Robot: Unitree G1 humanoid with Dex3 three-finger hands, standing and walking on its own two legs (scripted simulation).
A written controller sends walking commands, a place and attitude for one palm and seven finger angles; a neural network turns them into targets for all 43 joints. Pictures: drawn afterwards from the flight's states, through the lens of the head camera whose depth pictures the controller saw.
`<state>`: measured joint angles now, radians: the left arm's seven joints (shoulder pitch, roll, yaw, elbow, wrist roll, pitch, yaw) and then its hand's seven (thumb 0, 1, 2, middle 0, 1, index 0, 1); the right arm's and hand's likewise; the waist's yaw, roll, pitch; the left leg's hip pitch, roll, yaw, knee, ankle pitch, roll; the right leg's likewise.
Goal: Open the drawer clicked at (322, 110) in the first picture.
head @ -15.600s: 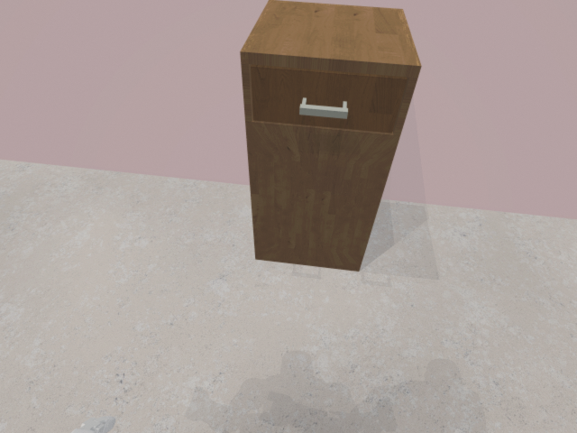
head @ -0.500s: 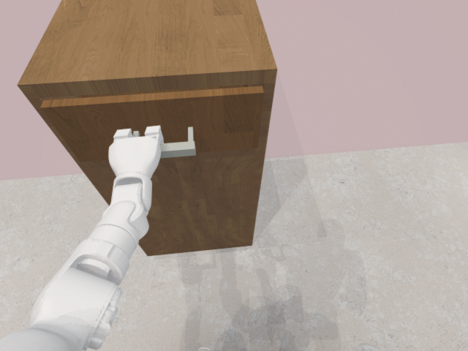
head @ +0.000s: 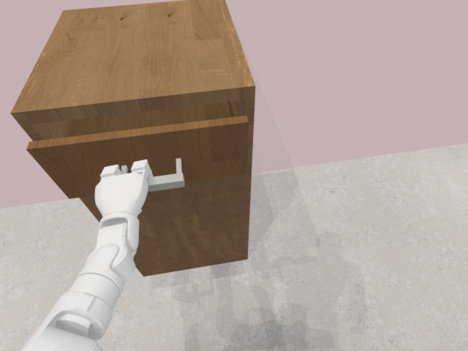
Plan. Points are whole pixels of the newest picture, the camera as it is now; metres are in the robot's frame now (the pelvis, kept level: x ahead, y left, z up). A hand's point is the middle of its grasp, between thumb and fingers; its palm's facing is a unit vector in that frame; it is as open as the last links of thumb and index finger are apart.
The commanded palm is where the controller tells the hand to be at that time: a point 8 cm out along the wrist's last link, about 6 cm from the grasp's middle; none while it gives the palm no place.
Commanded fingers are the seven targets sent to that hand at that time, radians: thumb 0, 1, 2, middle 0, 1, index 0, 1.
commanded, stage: pull the drawer open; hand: left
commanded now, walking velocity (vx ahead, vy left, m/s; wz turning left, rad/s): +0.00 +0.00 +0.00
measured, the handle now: (151, 175) +0.44 +0.17 +0.03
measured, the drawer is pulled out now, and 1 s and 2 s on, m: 0.06 0.14 0.30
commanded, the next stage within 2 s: none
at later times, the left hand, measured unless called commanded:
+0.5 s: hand (133, 214) +0.37 +0.20 +0.00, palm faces -0.02 -0.05 -1.00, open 5.3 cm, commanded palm +0.32 +0.17 +0.06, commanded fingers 0.00 0.90 0.90 -0.40 -1.35 -0.40 -1.35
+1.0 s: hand (132, 241) +0.31 +0.19 +0.00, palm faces +0.01 -0.05 -1.00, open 5.3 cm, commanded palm +0.30 +0.17 +0.06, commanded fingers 0.00 0.90 0.90 -0.40 -1.35 -0.40 -1.35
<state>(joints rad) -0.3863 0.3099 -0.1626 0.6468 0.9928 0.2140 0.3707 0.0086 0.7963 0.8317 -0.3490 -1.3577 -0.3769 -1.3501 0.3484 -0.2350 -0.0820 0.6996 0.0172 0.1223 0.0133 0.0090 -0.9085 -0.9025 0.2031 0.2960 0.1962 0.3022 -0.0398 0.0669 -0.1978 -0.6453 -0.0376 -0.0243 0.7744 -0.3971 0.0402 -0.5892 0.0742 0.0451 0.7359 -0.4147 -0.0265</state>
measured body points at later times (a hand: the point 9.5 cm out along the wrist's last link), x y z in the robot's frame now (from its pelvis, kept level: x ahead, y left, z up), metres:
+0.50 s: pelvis -0.01 -0.01 +0.00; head +0.03 -0.02 +0.45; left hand +0.36 +0.20 +0.06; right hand +0.11 -0.25 -0.13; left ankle -0.02 +0.09 -0.71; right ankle -0.04 -0.11 -0.71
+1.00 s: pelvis -0.02 -0.01 +0.00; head +0.01 -0.03 +0.45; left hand +0.31 +0.19 +0.06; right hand +0.19 -0.22 -0.11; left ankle -0.02 +0.09 -0.71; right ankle -0.04 -0.11 -0.71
